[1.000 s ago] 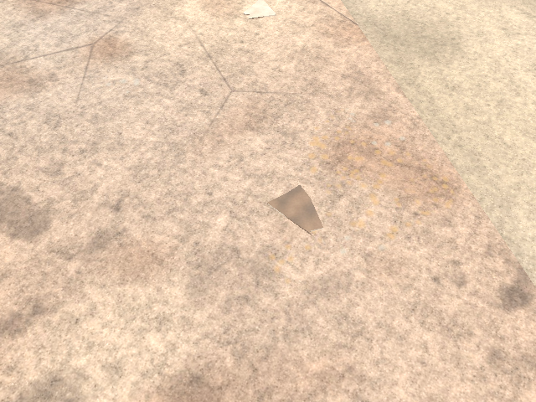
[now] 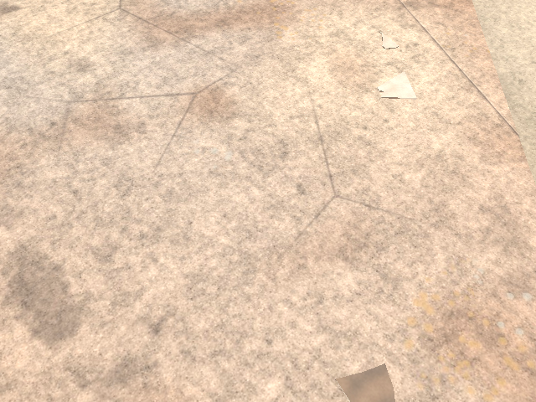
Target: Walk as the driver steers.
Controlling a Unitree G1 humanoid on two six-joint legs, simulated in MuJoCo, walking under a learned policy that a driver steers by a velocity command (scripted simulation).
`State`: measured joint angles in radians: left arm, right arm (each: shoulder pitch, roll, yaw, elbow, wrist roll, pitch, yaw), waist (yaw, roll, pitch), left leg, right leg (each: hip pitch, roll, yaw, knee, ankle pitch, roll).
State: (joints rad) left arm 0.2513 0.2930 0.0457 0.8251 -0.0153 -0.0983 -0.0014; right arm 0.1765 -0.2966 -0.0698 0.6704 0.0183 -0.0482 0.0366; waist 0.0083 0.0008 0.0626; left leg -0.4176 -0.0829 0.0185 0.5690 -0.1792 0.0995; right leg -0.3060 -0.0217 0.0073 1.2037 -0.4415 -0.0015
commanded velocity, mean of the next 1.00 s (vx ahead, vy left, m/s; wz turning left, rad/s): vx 0.32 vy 0.00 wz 0.51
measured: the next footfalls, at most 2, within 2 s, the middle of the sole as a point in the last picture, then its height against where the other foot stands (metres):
right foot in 0.36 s outside the picture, level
left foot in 0.82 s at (210, 392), level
